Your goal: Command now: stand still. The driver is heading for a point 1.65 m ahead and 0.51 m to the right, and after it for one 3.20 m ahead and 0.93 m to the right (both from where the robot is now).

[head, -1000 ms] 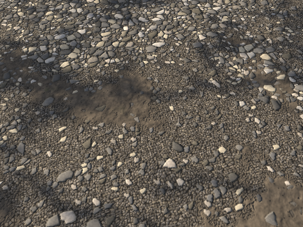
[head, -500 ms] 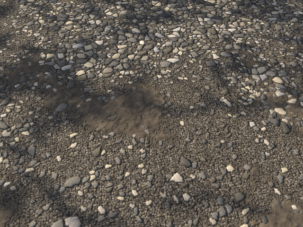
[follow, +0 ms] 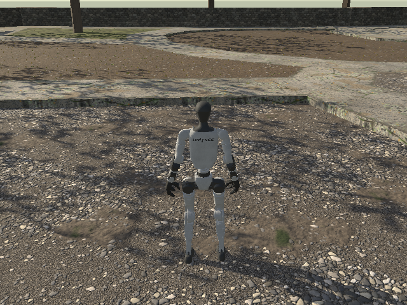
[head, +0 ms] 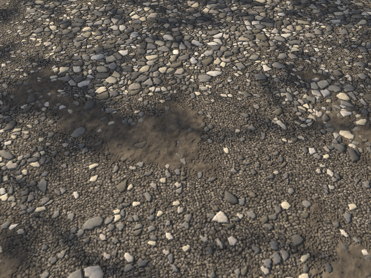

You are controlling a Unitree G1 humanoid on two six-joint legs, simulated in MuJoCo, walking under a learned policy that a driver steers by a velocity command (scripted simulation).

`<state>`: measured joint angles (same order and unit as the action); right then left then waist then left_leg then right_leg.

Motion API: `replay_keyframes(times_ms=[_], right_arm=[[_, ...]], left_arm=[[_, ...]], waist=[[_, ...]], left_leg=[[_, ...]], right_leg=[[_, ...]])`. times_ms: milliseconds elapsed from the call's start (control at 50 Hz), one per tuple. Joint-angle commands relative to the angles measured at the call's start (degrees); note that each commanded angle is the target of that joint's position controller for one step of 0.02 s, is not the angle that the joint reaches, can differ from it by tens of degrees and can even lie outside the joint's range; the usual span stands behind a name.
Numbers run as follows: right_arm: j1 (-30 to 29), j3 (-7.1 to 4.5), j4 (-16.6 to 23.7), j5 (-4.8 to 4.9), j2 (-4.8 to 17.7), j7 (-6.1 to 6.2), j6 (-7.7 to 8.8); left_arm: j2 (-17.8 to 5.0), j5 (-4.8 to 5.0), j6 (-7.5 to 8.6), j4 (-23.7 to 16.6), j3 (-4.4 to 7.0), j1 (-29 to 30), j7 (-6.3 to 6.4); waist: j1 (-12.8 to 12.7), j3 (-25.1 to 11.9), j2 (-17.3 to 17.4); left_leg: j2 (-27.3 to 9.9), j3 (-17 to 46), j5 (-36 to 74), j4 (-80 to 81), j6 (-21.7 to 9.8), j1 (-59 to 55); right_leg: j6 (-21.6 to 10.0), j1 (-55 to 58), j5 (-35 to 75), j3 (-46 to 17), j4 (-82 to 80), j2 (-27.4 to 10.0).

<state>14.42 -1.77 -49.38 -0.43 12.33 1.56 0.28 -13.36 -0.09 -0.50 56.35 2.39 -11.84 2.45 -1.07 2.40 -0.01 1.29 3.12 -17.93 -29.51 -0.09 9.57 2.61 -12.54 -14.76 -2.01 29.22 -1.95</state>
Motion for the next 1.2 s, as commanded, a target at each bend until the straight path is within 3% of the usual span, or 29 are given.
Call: replay_keyframes(times_ms=[20, 160, 200, 240, 260, 280, 320, 360, 380, 400, 420, 440, 460, 480, 540, 640, 740, 800, 840, 860, 880, 900, 920, 940, 960, 1000, 1060, 1140, 1200], right_arm=[[1.26, -1.21, 1.14, 0.07, 5.8, 0.28, 0.64], [2.32, -0.9, -2.2, 0.19, 5.63, 0.5, 0.64], [3.74, -1.15, -3.53, 0.59, 6.31, 0.79, 0.27], [4.55, -1.83, -3.37, 1.17, 8.78, 0.96, 0.27], [6.28, -2.26, -3.67, 1.51, 10.27, 0.87, 0.76], [6.89, -2.83, -4.0, 1.86, 11.9, 0.74, 1.37], [4.28, -2.77, -3.32, 2.06, 11.36, 0.52, 2.28], [-1.59, -2.31, -1.73, 2.72, 10.0, 0.12, 2.27], [-2.94, -1.94, -1.03, 2.38, 8.59, 0.04, 2.36], [-3.86, -0.83, -0.07, 1.77, 4.68, -0.15, 2.86], [-4.5, -0.94, 2.45, 2.13, 4.3, 0.28, 3.91], [-3.71, -1.5, 2.1, 3.23, 6.7, 0.1, 4.7], [-2.49, -1.48, 1.26, 3.58, 6.72, -0.55, 5.31], [-1.97, -1.59, 0.29, 3.09, 6.54, -0.89, 5.77], [-5.25, -2.38, 0.61, 1.75, 6.83, -1.91, 5.96], [-15.94, -0.77, 4.54, 1.72, 2.78, -2.72, 5.26], [-22.38, -0.47, 7.28, 2.34, 4.59, -3.83, 5.35], [-19.32, -1.53, 7.16, 2.15, 7.47, -4.24, 5.77], [-4.33, -3.85, 2.77, 2.37, 11.4, -3.6, 5.48], [6.47, -4.89, 0.28, 1.88, 14.55, -2.95, 5.13], [11.58, -5.64, -1.61, 1.05, 18.81, -3.29, 4.94], [9.48, -3.98, -1.67, 1.26, 13.07, -3.47, 5.03], [3.33, -3.16, -0.98, 1.27, 10.55, -3.35, 5.41], [-2.03, -2.62, 0.12, 1.04, 8.97, -3.37, 5.86], [-4.85, -2.19, 0.22, 0.52, 7.22, -3.64, 6.34], [-6.23, -1.73, -0.99, -0.22, 5.21, -3.91, 7.0], [-4.05, -2.1, -3.13, -0.26, 6.95, -3.19, 7.55], [-1.89, -2.37, -4.01, -0.58, 8.99, -1.67, 7.36], [-0.09, -2.33, -4.22, -0.16, 10.16, -0.92, 6.96]], left_arm=[[-6.19, 0.04, 0.42, -0.81, 1.19, -0.59, 0.33], [-5.61, 0.09, 0.25, 1.91, 1.0, -1.34, 0.54], [-4.84, 0.49, 0.09, 3.12, 0.87, -2.58, 0.64], [-4.71, 0.78, 0.7, 2.2, 0.88, -0.92, 0.6], [-3.69, 0.9, 1.63, 1.31, 0.62, 0.49, 0.26], [-2.41, 1.14, 2.75, 0.72, 0.29, 0.91, -0.33], [-2.78, 1.9, 4.58, 0.4, 0.35, 0.3, -1.54], [-2.43, 2.1, 5.76, 3.27, 0.54, -7.15, -2.3], [-3.61, 1.45, 5.86, 5.75, 1.19, -12.06, -2.42], [-7.76, 1.04, 5.98, 7.27, 2.34, -19.04, -2.3], [-14.07, 0.75, 6.5, 7.74, 3.42, -24.42, -3.19], [-10.37, 0.02, 7.19, 6.52, 2.03, -19.54, -3.29], [-7.28, 0.43, 7.58, 4.81, 1.2, -15.33, -3.22], [-6.75, 0.55, 7.67, 3.85, 0.92, -13.07, -3.39], [-3.45, 0.23, 6.7, 3.85, -0.44, -14.53, -3.24], [-6.64, -0.15, 5.44, 3.2, -0.37, -16.59, -1.51], [-8.1, 1.04, 5.44, 3.83, 0.34, -18.73, -1.1], [-9.51, 0.92, 4.81, 3.27, 1.17, -17.02, -1.11], [-9.6, 0.12, 3.79, 2.37, 1.27, -15.44, -1.22], [-8.15, -0.63, 3.66, 0.92, 0.51, -15.3, -1.31], [1.49, -0.27, 4.81, 0.37, -2.04, -23.44, -2.17], [-3.23, 1.29, 6.67, 0.78, -1.0, -19.62, -2.49], [-7.34, 3.24, 7.65, -1.74, 0.27, -13.28, -2.58], [-7.83, 3.4, 7.93, -2.54, 0.4, -9.91, -2.11], [-7.35, 2.71, 7.52, -2.54, 0.88, -8.75, -1.59], [-4.78, 2.24, 5.57, -1.96, 1.12, -11.48, -1.37], [-3.85, 1.98, 3.79, -3.7, 1.4, -9.09, -1.21], [-4.49, 1.39, 4.18, -7.0, 1.72, -1.81, -1.86], [-3.39, 1.06, 4.64, -9.5, 1.0, 4.78, -3.08]], waist=[[0.07, -0.58, 0.49], [0.1, 0.01, 0.29], [0.43, -0.32, 1.63], [1.57, 4.21, 5.13], [2.45, 5.81, 8.42], [2.62, 6.88, 11.71], [1.09, 8.77, 11.37], [-3.7, 7.09, 8.67], [-5.08, 4.96, 5.0], [-6.87, 1.45, -7.04], [-7.41, 0.12, -18.95], [-4.4, 2.86, -11.8], [-2.6, 5.71, -7.73], [-1.74, 5.42, -5.9], [-2.01, 3.59, -5.83], [-3.63, 4.76, -4.61], [-3.38, 7.25, -5.67], [0.39, 3.38, -6.26], [8.13, -6.67, -6.97], [11.96, -14.17, -2.95], [7.14, -24.64, 14.4], [8.6, -22.21, 11.6], [6.98, -11.49, 9.29], [4.94, -7.1, 3.47], [3.04, -4.32, 1.47], [-0.03, -3.44, 4.38], [-0.77, -0.08, 4.2], [0.64, 1.44, 2.07], [2.93, 2.33, 1.26]], left_leg=[[-2.02, 1.66, 10.14, 6.36, -0.71, 3.96], [-1.72, 1.15, 9.6, 6.87, -0.6, 4.07], [-1.0, 1.29, -7.6, 8.23, -1.91, 4.37], [-4.84, 7.63, -26.96, 12.43, -5.59, 7.54], [-9.25, 14.01, -31.84, 15.96, -8.15, 7.08], [-14.11, 21.02, -33.26, 19.07, -11.09, 7.37], [-17.24, 24.41, -28.57, 20.32, -13.04, 8.64], [-12.31, 15.63, -20.21, 15.3, -9.24, 13.62], [-7.87, 9.75, -13.01, 8.16, -6.86, 16.65], [-1.37, 0.26, -6.48, -9.79, -2.89, 22.76], [3.15, -1.96, -13.73, -24.62, -1.28, 32.34], [-0.38, 2.85, -13.78, -34.58, -2.18, 36.12], [-3.07, 3.51, -7.8, -37.53, -3.42, 38.48], [-4.93, 2.25, -2.47, -36.87, -4.19, 38.7], [-7.24, -1.09, 6.61, -30.52, -3.26, 35.84], [-5.31, -5.06, 15.34, -13.28, 0.11, 31.35], [-3.93, -4.78, 20.02, -2.68, -1.4, 25.75], [-2.0, -5.32, 16.35, -0.74, -4.2, 19.25], [1.31, -7.49, 14.59, -1.02, -7.11, -0.22], [-7.4, 2.74, 11.03, -2.51, -10.39, -18.46], [-22.65, 33.02, -6.09, 5.54, -20.54, -36.63], [-22.53, 42.17, -11.27, 14.5, -19.25, -32.95], [-21.35, 32.27, -7.98, 15.28, -15.94, -23.74], [-19.66, 23.62, 0.17, 16.52, -14.27, -14.12], [-17.51, 16.84, 6.6, 18.01, -12.95, -6.84], [-14.4, 8.68, 10.0, 20.93, -11.41, 0.18], [-14.23, 2.52, 13.0, 24.2, -12.13, 3.85], [-13.89, -3.22, 17.46, 25.06, -11.32, 0.21], [-13.3, -8.02, 19.68, 25.43, -9.97, -1.79]], right_leg=[[-0.72, 2.76, 8.65, -0.07, -3.64, -0.17], [-0.87, 2.7, 8.31, 0.22, -4.17, 0.09], [-1.46, 1.42, -5.63, 3.1, -1.83, 2.73], [-2.65, -5.86, -17.66, 4.74, 3.55, 4.32], [-2.9, -9.5, -15.9, 5.57, 8.29, 4.47], [-3.42, -10.99, -11.87, 5.0, 13.58, 3.5], [-5.81, -11.87, -12.52, 2.42, 14.44, 0.61], [-7.55, 2.33, -6.97, 4.21, -0.49, 1.55], [-6.69, 10.41, -1.99, 2.86, -3.35, 2.28], [-9.44, 17.93, -9.24, -12.89, -11.11, -7.22], [-17.3, 21.76, -16.1, -37.16, -20.32, -18.83], [-19.12, 18.68, -18.63, -40.19, -21.07, -21.21], [-17.47, 17.26, -17.27, -33.41, -20.72, -19.02], [-15.2, 17.09, -13.6, -26.95, -20.97, -16.23], [-11.81, 17.33, 6.44, -13.49, -21.62, -11.01], [-12.36, 11.89, 16.22, -5.07, -23.59, -8.6], [-12.41, 12.4, 16.94, -3.19, -24.61, -11.29], [-10.74, 17.93, 34.92, -1.71, -17.47, -12.94], [-8.54, 15.48, 51.43, 1.1, 0.6, -10.0], [-7.02, 2.38, 37.6, 1.89, 17.5, -7.5], [-3.31, -18.53, -5.15, 1.43, 40.18, 4.51], [-4.66, -24.78, -16.42, -6.6, 48.2, 4.09], [-5.87, -29.26, -12.56, -5.67, 50.32, 1.04], [-6.21, -26.62, -6.75, -4.55, 47.89, -2.26], [-6.01, -23.77, -3.22, -4.03, 44.48, -4.25], [-5.85, -17.51, -0.47, -4.72, 40.37, -6.39], [-5.04, -20.74, 2.6, -4.76, 36.6, -6.91], [-4.02, -27.24, 14.84, -5.58, 24.52, -5.92], [-3.97, -25.76, 21.32, -0.92, 14.63, -5.02]])
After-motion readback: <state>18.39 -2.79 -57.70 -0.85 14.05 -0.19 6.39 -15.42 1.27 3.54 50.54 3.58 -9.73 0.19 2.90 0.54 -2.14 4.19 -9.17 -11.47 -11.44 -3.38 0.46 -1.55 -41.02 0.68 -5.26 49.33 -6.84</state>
